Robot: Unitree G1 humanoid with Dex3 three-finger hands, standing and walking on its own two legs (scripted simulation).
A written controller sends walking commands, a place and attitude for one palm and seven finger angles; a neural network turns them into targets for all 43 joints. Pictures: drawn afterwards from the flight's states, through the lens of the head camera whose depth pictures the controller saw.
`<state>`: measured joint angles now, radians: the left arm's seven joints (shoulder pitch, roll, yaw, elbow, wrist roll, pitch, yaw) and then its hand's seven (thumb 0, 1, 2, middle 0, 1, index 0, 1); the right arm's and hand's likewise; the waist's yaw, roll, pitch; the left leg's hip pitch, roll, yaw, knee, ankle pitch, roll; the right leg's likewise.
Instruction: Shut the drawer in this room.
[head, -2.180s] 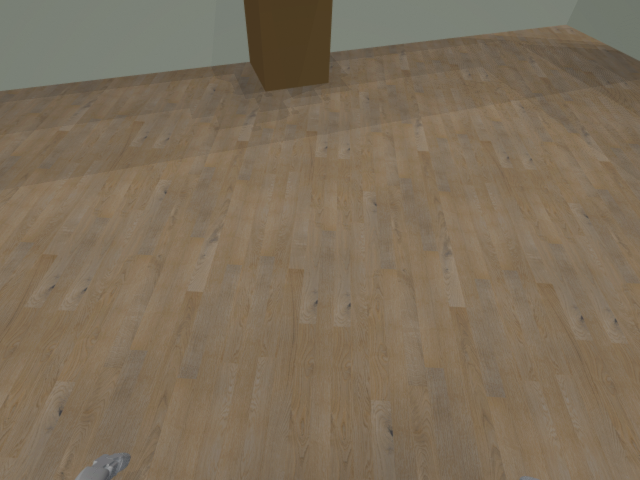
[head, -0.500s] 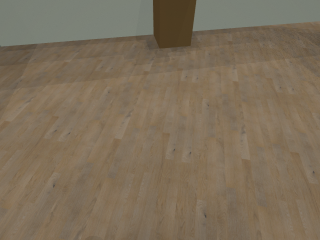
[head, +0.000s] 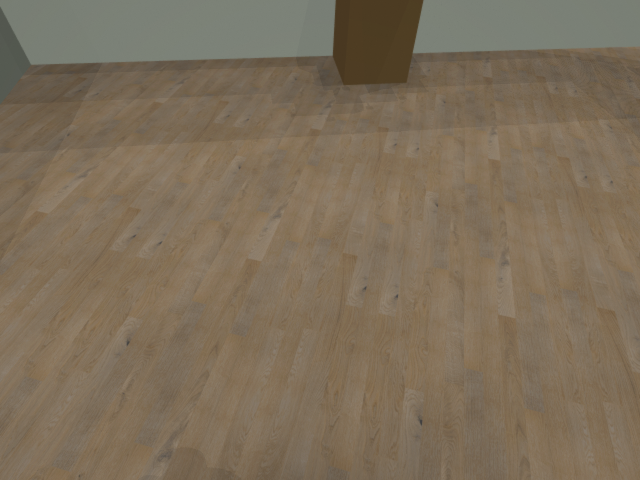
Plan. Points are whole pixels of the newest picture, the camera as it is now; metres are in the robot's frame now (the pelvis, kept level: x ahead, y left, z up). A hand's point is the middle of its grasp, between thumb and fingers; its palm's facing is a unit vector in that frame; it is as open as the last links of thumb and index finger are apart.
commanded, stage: stand and wait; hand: left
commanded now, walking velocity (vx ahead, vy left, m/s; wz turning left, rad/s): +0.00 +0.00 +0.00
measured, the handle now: out of the picture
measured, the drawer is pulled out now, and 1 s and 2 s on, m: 0.19 0.19 0.19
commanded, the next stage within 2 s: turn or walk to find it in 0.24 s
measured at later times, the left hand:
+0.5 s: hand out of the picture +0.01 +0.17 -0.19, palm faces +0.08 -0.98 -0.17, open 7.4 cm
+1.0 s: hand out of the picture +0.08 +0.19 -0.15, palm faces +0.24 -0.93 -0.29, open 7.4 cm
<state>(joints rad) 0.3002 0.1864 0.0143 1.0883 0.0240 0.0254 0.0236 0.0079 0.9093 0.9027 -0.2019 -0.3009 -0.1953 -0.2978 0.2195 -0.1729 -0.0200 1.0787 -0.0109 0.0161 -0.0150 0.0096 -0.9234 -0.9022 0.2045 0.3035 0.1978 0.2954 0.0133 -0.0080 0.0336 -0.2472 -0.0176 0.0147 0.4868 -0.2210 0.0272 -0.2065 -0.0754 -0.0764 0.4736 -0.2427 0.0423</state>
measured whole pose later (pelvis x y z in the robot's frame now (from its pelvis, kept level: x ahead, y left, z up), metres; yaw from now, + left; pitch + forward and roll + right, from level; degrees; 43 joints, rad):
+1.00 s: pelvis +0.01 -0.03 -0.01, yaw +15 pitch +1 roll +1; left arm 0.12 0.19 0.04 0.89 0.02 0.02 0.02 0.01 0.91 0.90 -0.20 -0.30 -0.20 -0.30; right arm 0.23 -0.24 -0.07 0.96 -0.02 0.04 -0.01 0.01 -0.90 -0.90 0.20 0.30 0.20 0.30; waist -0.04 0.06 0.04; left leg -0.39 -0.09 -0.15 0.61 -0.29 -0.01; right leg -0.23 0.01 -0.02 0.53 -0.32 -0.01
